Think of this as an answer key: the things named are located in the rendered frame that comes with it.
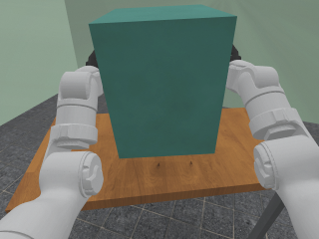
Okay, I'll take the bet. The robot left hand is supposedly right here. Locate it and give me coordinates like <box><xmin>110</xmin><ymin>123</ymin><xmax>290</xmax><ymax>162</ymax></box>
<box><xmin>86</xmin><ymin>50</ymin><xmax>99</xmax><ymax>68</ymax></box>

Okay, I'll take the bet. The table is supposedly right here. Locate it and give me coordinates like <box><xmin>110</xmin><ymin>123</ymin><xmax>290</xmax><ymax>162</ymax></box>
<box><xmin>5</xmin><ymin>108</ymin><xmax>285</xmax><ymax>239</ymax></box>

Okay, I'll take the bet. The right robot upper arm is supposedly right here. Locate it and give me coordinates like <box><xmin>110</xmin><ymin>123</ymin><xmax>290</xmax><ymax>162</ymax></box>
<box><xmin>253</xmin><ymin>134</ymin><xmax>319</xmax><ymax>239</ymax></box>

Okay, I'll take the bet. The left robot forearm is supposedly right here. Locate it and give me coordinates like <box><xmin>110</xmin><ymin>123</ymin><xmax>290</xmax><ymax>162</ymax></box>
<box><xmin>39</xmin><ymin>66</ymin><xmax>104</xmax><ymax>190</ymax></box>

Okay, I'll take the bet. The left robot upper arm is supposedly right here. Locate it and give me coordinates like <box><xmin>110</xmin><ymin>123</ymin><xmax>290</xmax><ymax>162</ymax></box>
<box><xmin>0</xmin><ymin>150</ymin><xmax>104</xmax><ymax>239</ymax></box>

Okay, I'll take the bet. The right robot forearm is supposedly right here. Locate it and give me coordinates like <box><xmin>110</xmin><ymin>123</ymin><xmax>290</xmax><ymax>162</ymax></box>
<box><xmin>225</xmin><ymin>60</ymin><xmax>319</xmax><ymax>150</ymax></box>

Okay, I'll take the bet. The robot right hand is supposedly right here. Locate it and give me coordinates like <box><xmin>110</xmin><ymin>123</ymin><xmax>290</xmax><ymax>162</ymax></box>
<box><xmin>229</xmin><ymin>45</ymin><xmax>241</xmax><ymax>62</ymax></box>

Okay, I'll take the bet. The carton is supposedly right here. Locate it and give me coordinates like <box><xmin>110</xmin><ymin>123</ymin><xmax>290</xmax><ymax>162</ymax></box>
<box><xmin>89</xmin><ymin>4</ymin><xmax>237</xmax><ymax>159</ymax></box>

